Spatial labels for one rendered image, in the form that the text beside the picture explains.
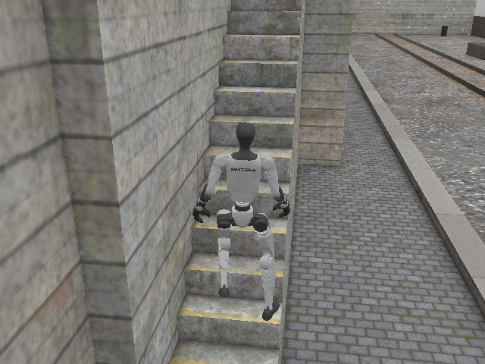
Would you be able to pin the stairs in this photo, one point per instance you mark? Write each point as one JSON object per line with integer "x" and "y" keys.
{"x": 260, "y": 82}

